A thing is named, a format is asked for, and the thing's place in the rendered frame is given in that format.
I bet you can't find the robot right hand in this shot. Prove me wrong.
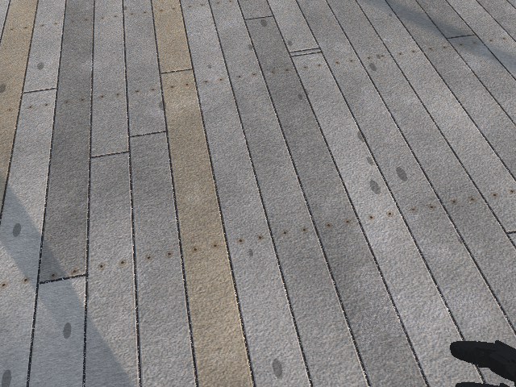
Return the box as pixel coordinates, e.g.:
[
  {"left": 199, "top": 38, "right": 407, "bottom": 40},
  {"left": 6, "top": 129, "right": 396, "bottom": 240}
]
[{"left": 450, "top": 340, "right": 516, "bottom": 387}]

